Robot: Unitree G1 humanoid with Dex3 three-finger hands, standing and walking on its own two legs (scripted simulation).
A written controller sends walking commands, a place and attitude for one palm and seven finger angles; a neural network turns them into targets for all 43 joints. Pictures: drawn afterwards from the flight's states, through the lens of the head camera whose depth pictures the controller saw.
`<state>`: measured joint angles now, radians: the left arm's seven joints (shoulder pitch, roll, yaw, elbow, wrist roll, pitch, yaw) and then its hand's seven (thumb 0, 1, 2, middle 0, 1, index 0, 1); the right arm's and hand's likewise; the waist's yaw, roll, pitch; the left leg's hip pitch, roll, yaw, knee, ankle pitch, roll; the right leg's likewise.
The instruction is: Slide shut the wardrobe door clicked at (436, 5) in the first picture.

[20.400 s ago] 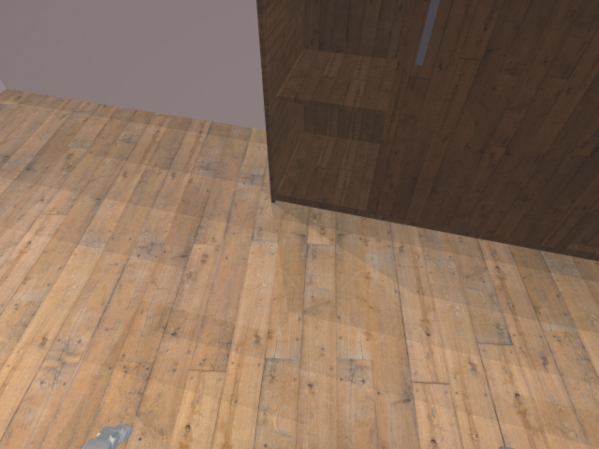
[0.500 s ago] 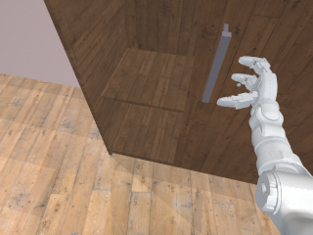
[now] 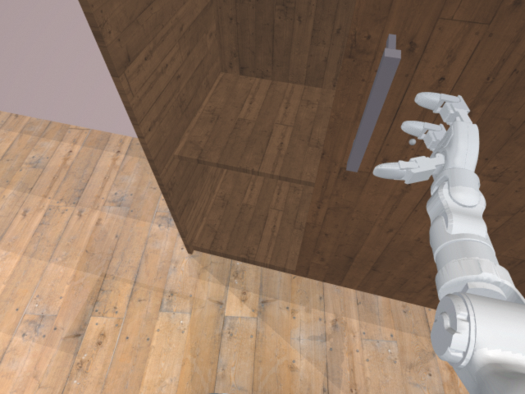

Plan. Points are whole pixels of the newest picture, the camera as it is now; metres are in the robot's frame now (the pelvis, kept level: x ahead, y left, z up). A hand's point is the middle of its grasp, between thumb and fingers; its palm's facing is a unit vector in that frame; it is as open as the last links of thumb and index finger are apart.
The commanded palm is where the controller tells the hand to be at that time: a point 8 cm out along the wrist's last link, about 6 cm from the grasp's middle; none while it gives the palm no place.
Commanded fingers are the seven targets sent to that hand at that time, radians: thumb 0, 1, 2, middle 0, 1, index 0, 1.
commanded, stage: feel for the door with the fingertips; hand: right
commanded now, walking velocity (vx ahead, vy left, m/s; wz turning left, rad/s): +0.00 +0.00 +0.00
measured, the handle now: (369, 111) +0.54 -0.08 +0.13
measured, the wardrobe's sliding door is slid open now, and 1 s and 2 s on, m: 0.43 0.43 0.43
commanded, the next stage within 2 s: slide the fingers in behind the handle in 1.08 s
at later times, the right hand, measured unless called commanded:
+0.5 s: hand (375, 135) +0.48 -0.08 +0.13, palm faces +0.06 +1.00 -0.01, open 14.0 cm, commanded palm +0.45 -0.14 +0.13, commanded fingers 0.00 0.50 -0.30 0.30 1.20 0.30 1.20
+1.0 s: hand (385, 124) +0.50 -0.09 +0.14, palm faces +0.08 +1.00 -0.01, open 14.0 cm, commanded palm +0.47 -0.15 +0.13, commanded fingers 0.00 0.50 -0.30 0.30 1.20 0.30 1.20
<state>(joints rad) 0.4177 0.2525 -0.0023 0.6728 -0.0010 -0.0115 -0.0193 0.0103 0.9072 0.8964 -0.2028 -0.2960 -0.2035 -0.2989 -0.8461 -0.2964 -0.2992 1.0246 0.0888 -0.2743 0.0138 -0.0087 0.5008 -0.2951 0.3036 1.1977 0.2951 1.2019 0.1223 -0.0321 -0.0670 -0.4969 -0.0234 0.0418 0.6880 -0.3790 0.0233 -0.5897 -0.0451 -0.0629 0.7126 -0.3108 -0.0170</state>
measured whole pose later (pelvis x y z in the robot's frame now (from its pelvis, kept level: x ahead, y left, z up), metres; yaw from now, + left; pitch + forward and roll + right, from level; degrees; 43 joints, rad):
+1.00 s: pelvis -0.01 +0.02 +0.00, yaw -1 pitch +12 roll +1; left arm 0.41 0.27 0.01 0.69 0.01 -0.03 -0.02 0.01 0.91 0.90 -0.20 -0.30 -0.20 -0.30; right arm -0.99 -0.29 -0.27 1.14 0.07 -0.28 -0.05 -0.01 0.50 -0.29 0.30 1.20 0.30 1.20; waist 0.15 -0.04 -0.06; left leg -0.53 -0.03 0.06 0.70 -0.37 0.05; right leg -0.62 -0.05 -0.04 0.71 -0.29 0.00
